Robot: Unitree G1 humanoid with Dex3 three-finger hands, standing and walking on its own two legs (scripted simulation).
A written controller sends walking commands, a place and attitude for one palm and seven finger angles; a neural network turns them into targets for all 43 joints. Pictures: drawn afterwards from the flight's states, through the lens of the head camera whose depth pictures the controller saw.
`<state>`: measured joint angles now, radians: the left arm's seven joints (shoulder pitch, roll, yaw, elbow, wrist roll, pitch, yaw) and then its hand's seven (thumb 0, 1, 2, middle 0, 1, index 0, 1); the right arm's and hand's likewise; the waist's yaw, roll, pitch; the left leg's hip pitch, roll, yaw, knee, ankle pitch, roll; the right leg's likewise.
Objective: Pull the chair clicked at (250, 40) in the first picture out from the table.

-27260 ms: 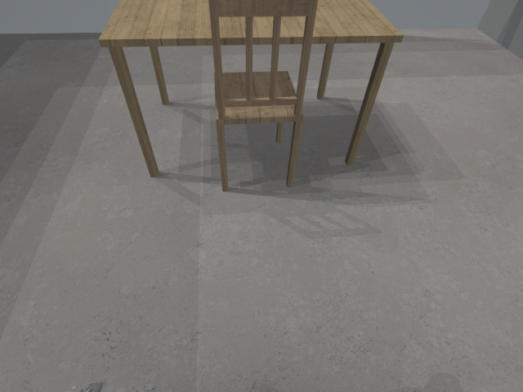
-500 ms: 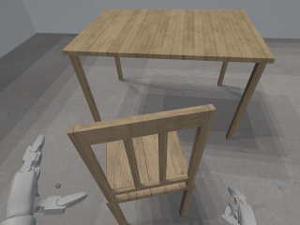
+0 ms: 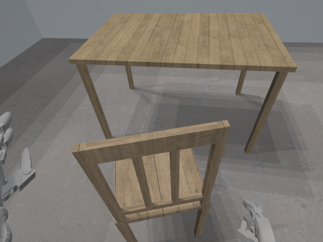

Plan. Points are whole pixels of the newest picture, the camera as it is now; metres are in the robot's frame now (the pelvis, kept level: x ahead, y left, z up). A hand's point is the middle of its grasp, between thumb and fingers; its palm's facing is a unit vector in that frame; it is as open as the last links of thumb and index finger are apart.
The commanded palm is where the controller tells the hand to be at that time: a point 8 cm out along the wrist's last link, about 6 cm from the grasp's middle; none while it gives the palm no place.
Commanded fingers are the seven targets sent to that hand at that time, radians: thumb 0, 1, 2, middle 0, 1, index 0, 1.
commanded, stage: draw the hand back to the body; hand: left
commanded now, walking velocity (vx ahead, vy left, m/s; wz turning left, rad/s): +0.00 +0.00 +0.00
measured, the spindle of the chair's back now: (143, 184) +0.30 +0.10 -0.08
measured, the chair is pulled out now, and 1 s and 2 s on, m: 0.54 0.54 0.54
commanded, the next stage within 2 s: step back with the hand held close in 0.26 s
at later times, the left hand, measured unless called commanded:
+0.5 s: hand (28, 169) +0.19 +0.27 +0.17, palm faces +0.47 -0.77 -0.44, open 7.4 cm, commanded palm +0.13 +0.30 +0.18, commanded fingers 0.00 0.90 0.90 -0.20 -0.30 -0.20 -0.30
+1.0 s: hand (11, 206) +0.13 +0.27 +0.16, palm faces +0.44 -0.77 -0.47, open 7.4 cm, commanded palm +0.07 +0.31 +0.18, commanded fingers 0.00 0.90 0.90 -0.20 -0.30 -0.20 -0.30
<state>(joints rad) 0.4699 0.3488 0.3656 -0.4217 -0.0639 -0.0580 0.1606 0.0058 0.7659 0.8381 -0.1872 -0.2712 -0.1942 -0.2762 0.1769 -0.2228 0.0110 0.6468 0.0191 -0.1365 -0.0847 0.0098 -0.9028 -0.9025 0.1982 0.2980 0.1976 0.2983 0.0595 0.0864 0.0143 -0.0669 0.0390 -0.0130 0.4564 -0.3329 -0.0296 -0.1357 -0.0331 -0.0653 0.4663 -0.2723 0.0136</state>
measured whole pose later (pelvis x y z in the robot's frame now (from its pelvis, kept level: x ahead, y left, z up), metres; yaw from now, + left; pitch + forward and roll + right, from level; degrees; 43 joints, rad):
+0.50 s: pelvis -0.02 +0.00 +0.00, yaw -1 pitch -2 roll -1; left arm 0.45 0.36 0.40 -0.41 -0.06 -0.11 0.14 0.01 0.89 0.90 -0.21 -0.30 -0.21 -0.30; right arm 0.15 -0.23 0.01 0.63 0.02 -0.11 -0.08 0.01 -0.90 -0.90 0.20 0.30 0.20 0.30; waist 0.04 0.08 0.05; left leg -0.11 0.05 0.00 0.46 -0.31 -0.02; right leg -0.17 -0.02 -0.05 0.44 -0.23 0.02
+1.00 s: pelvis -0.07 +0.01 -0.01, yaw -1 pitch +0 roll -1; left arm 0.56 0.38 0.40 -0.52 -0.04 -0.14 0.19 0.01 0.89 0.90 -0.21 -0.30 -0.22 -0.30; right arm 0.18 -0.21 -0.01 0.61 0.01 -0.07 -0.09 0.01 -0.90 -0.90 0.20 0.30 0.20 0.30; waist 0.01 0.02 0.04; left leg -0.32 0.03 0.00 0.59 -0.28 -0.01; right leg -0.35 -0.04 -0.05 0.50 -0.16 0.02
